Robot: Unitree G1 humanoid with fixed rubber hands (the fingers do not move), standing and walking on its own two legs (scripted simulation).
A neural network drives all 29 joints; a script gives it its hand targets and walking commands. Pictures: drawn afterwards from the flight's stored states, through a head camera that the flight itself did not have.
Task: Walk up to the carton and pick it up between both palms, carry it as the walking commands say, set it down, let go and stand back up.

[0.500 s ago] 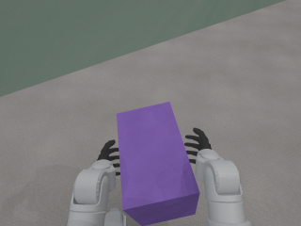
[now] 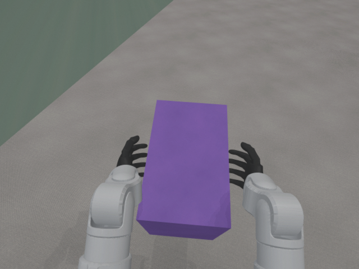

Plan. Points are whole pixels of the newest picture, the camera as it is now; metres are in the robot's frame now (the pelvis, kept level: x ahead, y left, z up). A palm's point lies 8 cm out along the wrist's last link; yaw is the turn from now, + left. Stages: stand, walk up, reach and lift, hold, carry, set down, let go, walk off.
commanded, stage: carry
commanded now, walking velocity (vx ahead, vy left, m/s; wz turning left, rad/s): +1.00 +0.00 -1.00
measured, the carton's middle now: (186, 173) +0.35 -0.01 +0.03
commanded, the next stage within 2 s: none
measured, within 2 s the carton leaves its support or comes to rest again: neither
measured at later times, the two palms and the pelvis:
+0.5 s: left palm (186, 67) +0.75 -0.03 +0.10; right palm (254, 90) +0.63 -0.24 +0.09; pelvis +0.43 +0.02 +0.02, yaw -27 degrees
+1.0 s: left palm (204, 32) +1.10 -0.13 +0.09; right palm (257, 39) +1.02 -0.36 +0.10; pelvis +0.78 -0.12 +0.03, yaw -24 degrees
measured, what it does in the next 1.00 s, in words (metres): walks ahead, turning right: right foot, then left foot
